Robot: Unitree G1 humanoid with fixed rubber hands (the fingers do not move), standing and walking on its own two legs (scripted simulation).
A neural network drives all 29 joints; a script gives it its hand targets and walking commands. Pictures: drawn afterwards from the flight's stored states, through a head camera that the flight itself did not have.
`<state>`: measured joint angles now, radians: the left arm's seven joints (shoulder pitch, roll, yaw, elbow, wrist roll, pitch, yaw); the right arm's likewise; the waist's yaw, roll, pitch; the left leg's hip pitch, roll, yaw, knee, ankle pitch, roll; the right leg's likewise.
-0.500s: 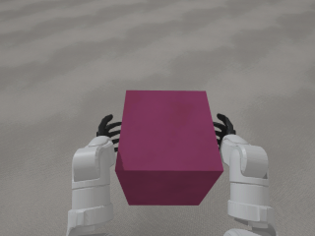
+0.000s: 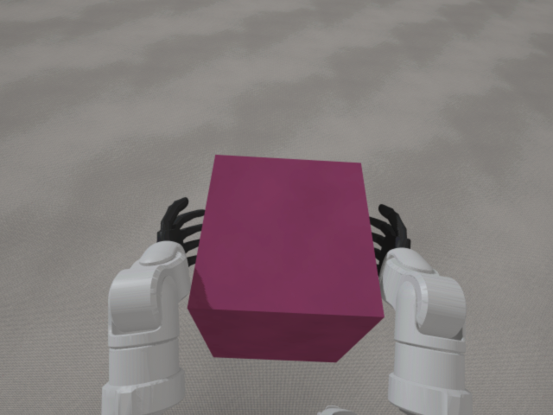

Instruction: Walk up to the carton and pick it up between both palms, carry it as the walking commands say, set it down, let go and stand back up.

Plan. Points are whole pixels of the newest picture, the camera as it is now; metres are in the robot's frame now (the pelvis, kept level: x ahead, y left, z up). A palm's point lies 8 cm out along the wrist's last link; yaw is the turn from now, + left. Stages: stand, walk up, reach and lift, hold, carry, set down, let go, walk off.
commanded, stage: carry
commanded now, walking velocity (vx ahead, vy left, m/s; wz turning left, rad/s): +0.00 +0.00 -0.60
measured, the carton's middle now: (281, 267) +0.33 +0.02 +0.04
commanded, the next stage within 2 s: none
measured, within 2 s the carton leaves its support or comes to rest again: neither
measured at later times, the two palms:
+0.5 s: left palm (286, 285) +0.28 +0.02 +0.09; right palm (521, 340) +0.23 -0.27 +0.08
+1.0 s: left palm (250, 304) +0.24 +0.06 +0.11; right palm (512, 368) +0.19 -0.23 +0.11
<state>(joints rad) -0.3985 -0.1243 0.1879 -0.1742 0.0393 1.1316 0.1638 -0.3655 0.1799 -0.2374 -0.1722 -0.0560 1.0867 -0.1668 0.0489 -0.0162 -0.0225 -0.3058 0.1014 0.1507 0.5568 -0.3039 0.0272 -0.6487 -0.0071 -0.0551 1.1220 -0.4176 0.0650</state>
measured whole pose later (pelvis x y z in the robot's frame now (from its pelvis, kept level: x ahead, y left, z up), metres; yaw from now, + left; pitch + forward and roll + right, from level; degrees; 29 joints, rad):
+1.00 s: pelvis -0.08 -0.03 -0.01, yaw -10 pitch +2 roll +1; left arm -0.38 -0.14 0.20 -0.07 0.06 1.14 0.16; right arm -0.36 0.14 -0.22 -0.08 -0.07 1.14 -0.16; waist 0.00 -0.02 -0.13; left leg -0.32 0.00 0.08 0.54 -0.25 0.02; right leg -0.41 -0.03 -0.07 0.49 -0.12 -0.02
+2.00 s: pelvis -0.07 -0.03 -0.01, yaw -9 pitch +2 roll +0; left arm -0.31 -0.16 0.19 -0.13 0.07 1.09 0.15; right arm -0.31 0.15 -0.20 -0.12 -0.07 1.09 -0.15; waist 0.00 0.00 -0.10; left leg -0.31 0.00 0.08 0.56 -0.28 0.03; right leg -0.40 -0.04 -0.07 0.51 -0.15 -0.01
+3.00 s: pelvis -0.06 -0.03 -0.01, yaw -9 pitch +2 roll +0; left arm -0.28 -0.16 0.17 -0.13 0.06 1.07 0.14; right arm -0.27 0.15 -0.19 -0.14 -0.07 1.07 -0.15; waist 0.01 0.00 -0.09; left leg -0.30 0.00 0.08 0.55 -0.29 0.03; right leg -0.39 -0.03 -0.08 0.52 -0.16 -0.01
